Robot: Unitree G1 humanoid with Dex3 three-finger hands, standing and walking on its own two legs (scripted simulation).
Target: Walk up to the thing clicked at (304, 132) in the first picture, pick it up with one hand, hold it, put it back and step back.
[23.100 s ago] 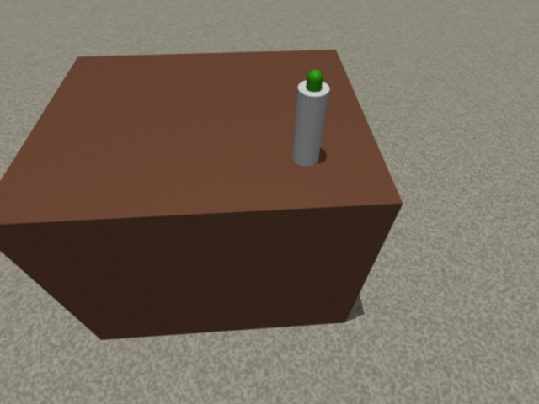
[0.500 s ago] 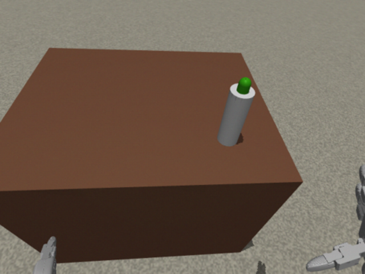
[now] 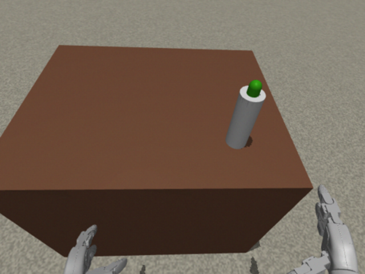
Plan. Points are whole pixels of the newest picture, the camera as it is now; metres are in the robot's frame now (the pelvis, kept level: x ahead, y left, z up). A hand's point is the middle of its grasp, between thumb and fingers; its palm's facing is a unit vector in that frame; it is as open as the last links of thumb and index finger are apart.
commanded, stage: home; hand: right
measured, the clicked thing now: (244, 115) +0.50 -0.19 +0.04
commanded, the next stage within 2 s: none
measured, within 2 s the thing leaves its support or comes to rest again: neither
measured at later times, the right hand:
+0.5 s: hand (258, 254) +0.18 -0.18 -0.10, palm faces +0.08 +0.97 -0.24, open 17.5 cm
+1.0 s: hand out of the picture +0.09 -0.27 -0.14, palm faces -0.08 +0.92 -0.39, open 17.5 cm
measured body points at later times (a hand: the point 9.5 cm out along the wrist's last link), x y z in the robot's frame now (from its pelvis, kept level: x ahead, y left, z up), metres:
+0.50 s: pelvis +0.01 +0.00 +0.00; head +0.04 +0.00 +0.45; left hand +0.15 +0.24 -0.11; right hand +0.18 -0.23 -0.09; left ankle -0.04 +0.12 -0.74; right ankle +0.03 -0.13 -0.74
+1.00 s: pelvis +0.01 -0.02 +0.00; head +0.01 -0.01 +0.45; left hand +0.10 +0.28 -0.12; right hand +0.10 -0.32 -0.12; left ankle -0.04 +0.12 -0.74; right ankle +0.03 -0.13 -0.74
